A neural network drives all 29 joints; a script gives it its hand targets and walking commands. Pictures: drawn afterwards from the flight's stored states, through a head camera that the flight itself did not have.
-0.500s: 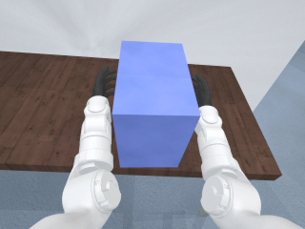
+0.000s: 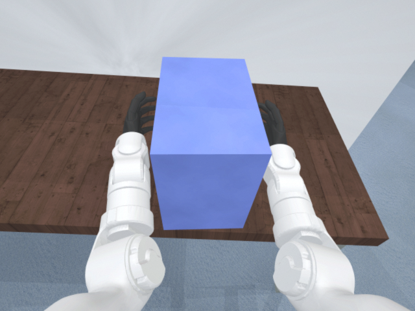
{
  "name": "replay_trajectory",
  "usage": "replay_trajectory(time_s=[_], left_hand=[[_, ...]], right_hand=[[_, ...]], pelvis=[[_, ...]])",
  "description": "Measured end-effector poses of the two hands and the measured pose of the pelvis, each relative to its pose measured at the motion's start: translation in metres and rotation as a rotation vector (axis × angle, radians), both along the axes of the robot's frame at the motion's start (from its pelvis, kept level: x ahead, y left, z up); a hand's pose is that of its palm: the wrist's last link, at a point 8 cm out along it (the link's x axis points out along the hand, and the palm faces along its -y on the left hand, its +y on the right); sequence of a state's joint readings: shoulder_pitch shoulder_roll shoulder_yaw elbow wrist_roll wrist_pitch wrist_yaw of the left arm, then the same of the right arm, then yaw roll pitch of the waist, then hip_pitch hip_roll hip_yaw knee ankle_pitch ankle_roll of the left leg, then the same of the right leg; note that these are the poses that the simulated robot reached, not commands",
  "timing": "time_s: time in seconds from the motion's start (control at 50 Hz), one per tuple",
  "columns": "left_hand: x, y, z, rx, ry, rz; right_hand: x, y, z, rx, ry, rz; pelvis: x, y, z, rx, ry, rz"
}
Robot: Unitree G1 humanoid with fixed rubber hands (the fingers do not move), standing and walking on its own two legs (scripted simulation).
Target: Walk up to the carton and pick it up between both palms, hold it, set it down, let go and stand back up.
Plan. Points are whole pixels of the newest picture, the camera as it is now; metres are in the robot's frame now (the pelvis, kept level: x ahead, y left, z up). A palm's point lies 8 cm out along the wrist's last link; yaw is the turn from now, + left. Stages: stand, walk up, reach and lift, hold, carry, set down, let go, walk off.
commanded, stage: reach and lift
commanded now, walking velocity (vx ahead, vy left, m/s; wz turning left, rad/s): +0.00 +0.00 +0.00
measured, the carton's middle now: (203, 145) +0.44 +0.03 +0.06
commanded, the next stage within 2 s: none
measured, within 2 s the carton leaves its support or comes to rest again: leaves its support in 0.90 s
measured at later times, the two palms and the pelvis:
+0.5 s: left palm (135, 133) +0.41 +0.17 +0.13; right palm (275, 142) +0.40 -0.11 +0.12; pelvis +0.00 +0.00 +0.00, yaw -1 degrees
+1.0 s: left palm (137, 133) +0.38 +0.16 +0.15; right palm (284, 150) +0.37 -0.12 +0.13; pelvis -0.02 +0.00 +0.00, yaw +1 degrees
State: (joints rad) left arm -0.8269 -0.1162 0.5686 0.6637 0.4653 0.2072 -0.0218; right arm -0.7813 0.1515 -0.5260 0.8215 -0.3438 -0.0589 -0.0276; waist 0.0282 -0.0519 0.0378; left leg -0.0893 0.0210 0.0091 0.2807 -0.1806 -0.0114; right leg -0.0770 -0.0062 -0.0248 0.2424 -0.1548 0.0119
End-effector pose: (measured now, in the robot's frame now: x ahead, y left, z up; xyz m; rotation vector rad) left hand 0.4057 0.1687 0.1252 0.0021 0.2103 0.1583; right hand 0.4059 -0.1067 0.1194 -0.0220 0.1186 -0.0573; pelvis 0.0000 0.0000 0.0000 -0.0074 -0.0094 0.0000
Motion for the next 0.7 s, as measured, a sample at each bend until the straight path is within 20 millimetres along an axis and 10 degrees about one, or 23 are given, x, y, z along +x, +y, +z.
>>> replay_trajectory(time_s=[0.7], left_hand=[[-0.0058, -0.0043, 0.0017, 0.042, 0.001, 0.004]], right_hand=[[-0.0057, -0.0031, -0.0004, 0.013, 0.006, -0.003]], pelvis=[[-0.0057, -0.0021, -0.0006, -0.006, 0.011, 0.005]])
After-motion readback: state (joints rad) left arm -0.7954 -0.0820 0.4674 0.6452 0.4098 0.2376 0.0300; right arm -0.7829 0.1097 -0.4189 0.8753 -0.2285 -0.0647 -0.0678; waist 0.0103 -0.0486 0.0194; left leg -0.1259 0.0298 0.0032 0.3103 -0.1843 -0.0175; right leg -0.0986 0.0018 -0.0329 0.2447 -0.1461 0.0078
